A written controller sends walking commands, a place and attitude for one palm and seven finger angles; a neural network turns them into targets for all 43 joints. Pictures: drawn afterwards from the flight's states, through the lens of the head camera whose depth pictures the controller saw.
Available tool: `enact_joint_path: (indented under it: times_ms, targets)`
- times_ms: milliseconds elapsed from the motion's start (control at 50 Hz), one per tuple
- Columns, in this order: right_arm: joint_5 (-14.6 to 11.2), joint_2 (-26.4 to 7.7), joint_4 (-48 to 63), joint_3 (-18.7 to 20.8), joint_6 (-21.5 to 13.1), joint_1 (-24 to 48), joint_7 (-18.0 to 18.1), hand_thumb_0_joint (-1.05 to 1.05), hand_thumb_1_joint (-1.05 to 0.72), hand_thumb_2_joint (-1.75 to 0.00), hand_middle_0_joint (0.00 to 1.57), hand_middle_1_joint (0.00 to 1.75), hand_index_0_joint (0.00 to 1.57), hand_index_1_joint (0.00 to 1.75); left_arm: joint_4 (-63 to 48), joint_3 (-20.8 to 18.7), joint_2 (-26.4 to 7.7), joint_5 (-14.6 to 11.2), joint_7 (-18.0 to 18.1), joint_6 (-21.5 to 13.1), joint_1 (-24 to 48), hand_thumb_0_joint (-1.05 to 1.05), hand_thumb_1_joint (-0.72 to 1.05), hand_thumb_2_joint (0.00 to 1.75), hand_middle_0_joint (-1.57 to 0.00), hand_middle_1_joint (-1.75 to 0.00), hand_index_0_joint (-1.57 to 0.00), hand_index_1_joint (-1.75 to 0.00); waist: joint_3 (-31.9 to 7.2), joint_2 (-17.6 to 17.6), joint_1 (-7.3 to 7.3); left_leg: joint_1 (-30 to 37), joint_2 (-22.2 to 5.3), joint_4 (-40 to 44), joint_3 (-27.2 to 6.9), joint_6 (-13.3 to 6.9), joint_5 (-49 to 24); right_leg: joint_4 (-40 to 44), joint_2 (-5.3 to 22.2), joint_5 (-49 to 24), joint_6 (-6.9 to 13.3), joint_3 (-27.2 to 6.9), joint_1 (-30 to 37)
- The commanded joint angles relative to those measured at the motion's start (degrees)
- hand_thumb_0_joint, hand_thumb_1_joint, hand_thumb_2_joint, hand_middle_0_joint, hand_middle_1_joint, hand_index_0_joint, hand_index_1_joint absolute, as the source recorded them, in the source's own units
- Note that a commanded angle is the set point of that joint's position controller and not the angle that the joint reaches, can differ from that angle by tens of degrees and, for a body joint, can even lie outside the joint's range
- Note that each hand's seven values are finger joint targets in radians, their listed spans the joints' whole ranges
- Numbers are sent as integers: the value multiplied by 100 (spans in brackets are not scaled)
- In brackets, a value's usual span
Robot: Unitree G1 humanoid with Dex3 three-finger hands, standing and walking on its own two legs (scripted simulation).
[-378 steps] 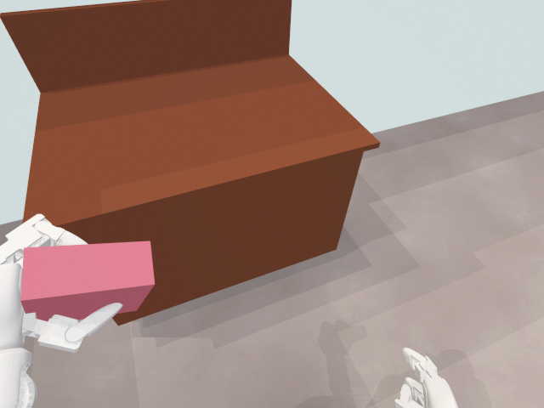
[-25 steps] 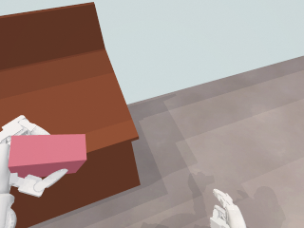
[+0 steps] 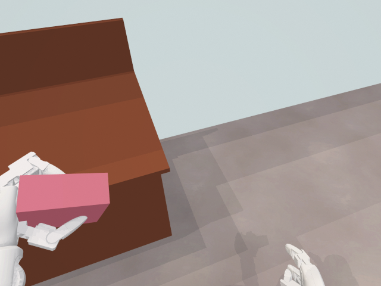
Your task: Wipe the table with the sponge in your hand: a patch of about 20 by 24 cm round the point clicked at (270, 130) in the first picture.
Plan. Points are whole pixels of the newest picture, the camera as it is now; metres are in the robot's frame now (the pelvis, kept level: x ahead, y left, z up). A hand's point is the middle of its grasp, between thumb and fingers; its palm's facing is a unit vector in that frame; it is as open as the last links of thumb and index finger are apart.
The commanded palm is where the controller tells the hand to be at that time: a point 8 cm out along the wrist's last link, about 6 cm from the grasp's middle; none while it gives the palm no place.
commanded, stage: come to a stop and stand still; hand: left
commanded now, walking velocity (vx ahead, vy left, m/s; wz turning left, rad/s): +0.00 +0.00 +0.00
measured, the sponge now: (77, 201) +0.22 +0.20 +0.15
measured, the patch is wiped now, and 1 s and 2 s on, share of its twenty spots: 0.00 0.00 0.00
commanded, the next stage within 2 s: look again from close up in 0.12 s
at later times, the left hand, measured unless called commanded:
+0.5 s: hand (45, 192) +0.23 +0.26 +0.14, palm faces +0.21 -0.88 -0.42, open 9.5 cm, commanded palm +0.18 +0.32 +0.18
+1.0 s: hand (28, 163) +0.29 +0.33 +0.14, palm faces +0.33 -0.84 -0.42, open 9.5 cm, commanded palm +0.23 +0.36 +0.18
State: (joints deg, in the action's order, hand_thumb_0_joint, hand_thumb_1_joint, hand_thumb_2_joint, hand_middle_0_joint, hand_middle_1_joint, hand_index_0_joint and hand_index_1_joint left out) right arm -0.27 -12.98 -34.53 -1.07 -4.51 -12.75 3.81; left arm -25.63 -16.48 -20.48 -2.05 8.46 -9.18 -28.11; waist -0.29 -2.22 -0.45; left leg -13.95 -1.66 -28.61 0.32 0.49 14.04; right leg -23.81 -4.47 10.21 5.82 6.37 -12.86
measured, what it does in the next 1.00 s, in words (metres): shifts its weight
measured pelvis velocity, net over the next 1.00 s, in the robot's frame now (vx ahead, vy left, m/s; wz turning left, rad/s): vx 0.07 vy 0.08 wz -0.02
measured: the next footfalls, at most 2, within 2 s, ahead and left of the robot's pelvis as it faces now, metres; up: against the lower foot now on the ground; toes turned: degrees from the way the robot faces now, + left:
left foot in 1.26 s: +0.15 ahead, +0.21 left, +0.00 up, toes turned -2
right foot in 1.46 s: +0.13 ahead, +0.03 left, +0.00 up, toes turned -6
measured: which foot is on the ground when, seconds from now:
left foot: down 0.00-1.00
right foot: down 0.00-1.00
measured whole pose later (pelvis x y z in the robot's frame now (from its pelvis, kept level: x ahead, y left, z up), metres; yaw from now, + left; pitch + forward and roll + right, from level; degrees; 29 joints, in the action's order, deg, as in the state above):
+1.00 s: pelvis +0.07 +0.08 -0.01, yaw -1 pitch +1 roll -1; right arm 0.1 -11.4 -30.0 -1.9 -4.7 -10.3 0.0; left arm -23.9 -20.9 -22.9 -1.7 3.6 -11.6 -23.8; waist 0.1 0.9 -0.6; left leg -13.3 4.1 -35.3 3.9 -5.7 22.8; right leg -36.0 1.4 21.1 -0.3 2.6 -15.1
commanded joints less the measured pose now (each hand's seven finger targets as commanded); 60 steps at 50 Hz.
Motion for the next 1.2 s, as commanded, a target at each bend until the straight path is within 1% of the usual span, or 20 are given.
enact_joint_path:
  times_ms: [0,180,200,220,240,260,280,320,380,460,580,720,840,1020,1060,1080,1120,1140,1160,1180]
  targets:
    - [1,-516,814,200,-201,501,37,0,-90,-90,20,30,20,30,-948,-667,-951,-49,155,-246,619,0,10,130,-120,-160,-120,-160,-199,590,65,44,-56,-64,-217,-119,220,1395,1447,1661,-378,-1732,-281]
    - [66,-546,840,95,-245,545,87,0,-90,-90,20,30,20,30,-1271,-628,-1043,37,177,-306,996,0,10,130,-120,-160,-120,-160,-151,-231,-6,-310,-317,910,-564,-229,257,901,909,1069,-527,-1200,352]
    - [100,-628,715,321,-557,-371,85,0,-90,-90,20,30,20,30,-2796,-4017,-5652,796,118,-834,6873,0,10,130,-120,-160,-120,-160,910,1057,-53,-754,-119,13,125,-214,-308,1589,875,-313,-1555,-1318,-623]
    - [-81,-250,301,169,-574,169,34,0,-90,-90,20,30,20,30,-740,-2900,-4007,399,0,-825,6231,0,10,130,-120,-160,-120,-160,-39,5,82,-52,-145,-287,-52,-133,-175,1135,1757,590,-493,-1531,-541]
    - [30,-201,409,158,-576,248,-47,0,-90,-90,20,30,20,30,-74,-1930,-2453,179,-87,-746,4245,0,10,130,-120,-160,-120,-160,-381,400,-13,184,53,-239,-46,-112,53,1019,1521,-22,-534,-1848,-235]
    - [3,-444,659,260,-618,481,-77,0,-90,-90,20,30,20,30,1067,-1283,-1538,72,-225,-647,2663,0,10,130,-120,-160,-120,-160,-502,94,-215,275,156,-102,76,-87,133,1112,1464,277,-622,-1803,-44]
    - [-77,-490,741,289,-584,389,-157,0,-90,-90,20,30,20,30,825,-882,-1071,-78,-339,-638,1883,0,10,130,-120,-160,-120,-160,-564,-391,-266,217,175,80,121,-146,190,1132,1405,443,-797,-1796,207]
    - [-119,-499,814,324,-591,269,-389,0,-90,-90,20,30,20,30,119,-433,-473,-184,-493,-688,691,0,10,130,-120,-160,-120,-160,-985,-343,-257,110,14,551,79,-206,99,752,1228,310,-927,-1415,876]
    - [-108,-545,1041,242,-577,499,-447,0,-90,-90,20,30,20,30,-1029,-425,-663,-82,-436,-642,115,0,10,130,-120,-160,-120,-160,-708,177,-241,-80,-306,991,-235,-286,209,447,826,640,-756,-937,676]
    - [-40,-624,1180,206,-580,619,-247,0,-90,-90,20,30,20,30,-968,-1325,-1384,0,-255,-628,482,0,10,130,-120,-160,-120,-160,-315,762,-174,-339,-413,1285,-554,-283,646,355,619,867,-545,-824,283]
    - [72,-611,1165,187,-719,591,-151,0,-90,-90,20,30,20,30,-1409,-1347,-1485,100,-225,-813,2049,0,10,130,-120,-160,-120,-160,-350,-1157,-173,-370,-654,1513,-681,-317,480,-530,457,7,-468,-647,604]
    - [136,-666,1087,253,-829,515,-383,0,-90,-90,20,30,20,30,-1225,-556,-648,88,-293,-780,1211,0,10,130,-120,-160,-120,-160,-902,-399,-86,496,-301,452,-380,-95,-1566,-479,619,-628,-328,-671,386]
    - [61,-665,1156,288,-371,462,-345,0,-90,-90,20,30,20,30,-759,-1104,-1009,-21,-260,-643,624,0,10,130,-120,-160,-120,-160,-741,219,-36,30,-286,106,-452,-55,-1988,-957,716,-895,-259,-587,338]
    - [23,-675,1373,284,-322,580,-408,0,-90,-90,20,30,20,30,-2084,-1143,-1282,-59,-289,-708,1339,0,10,130,-120,-160,-120,-160,-953,-586,-30,223,-287,-688,-332,32,-3932,-1414,687,-1028,-210,-406,649]
    - [-12,-703,1350,348,-346,538,-443,0,-90,-90,20,30,20,30,-2044,-1132,-1242,-49,-240,-707,1122,0,10,130,-120,-160,-120,-160,-1100,-77,-115,-425,-87,-1491,-195,118,-3478,-1305,1018,-1621,107,-899,1270]
    - [-38,-697,1329,402,-345,527,-446,0,-90,-90,20,30,20,30,-2002,-1209,-1297,-80,-198,-707,975,0,10,130,-120,-160,-120,-160,-1229,663,-160,-974,184,-2305,-1,159,-2814,-1089,1514,-2159,443,-1573,1679]
    - [-74,-754,1249,472,-359,598,-491,0,-90,-90,20,30,20,30,-1945,-1311,-1330,-130,-118,-800,971,0,10,130,-120,-160,-120,-160,-844,1371,-244,-2510,215,-3681,-452,10,1273,-546,2795,-2781,1151,-3169,2010]
    - [-53,-706,1146,427,-316,589,-495,0,-90,-90,20,30,20,30,-1990,-1308,-1269,-124,-79,-799,987,0,10,130,-120,-160,-120,-160,-521,1135,-237,-2590,-334,-3325,-1217,-188,2203,-619,3052,-2428,1013,-3276,1520]
    - [-62,-665,1059,427,-251,502,-481,0,-90,-90,20,30,20,30,-2026,-1302,-1253,-100,-81,-782,1016,0,10,130,-120,-160,-120,-160,-227,862,-141,-2072,-560,-2540,-1306,-272,2210,-729,2873,-1742,684,-2793,728]
    - [22,-555,996,360,-189,458,-470,0,-90,-90,20,30,20,30,-1994,-1300,-1209,-56,-76,-764,1058,0,10,130,-120,-160,-120,-160,-237,440,72,-992,-411,-1420,-748,-240,1403,-899,2330,-885,347,-2004,-234]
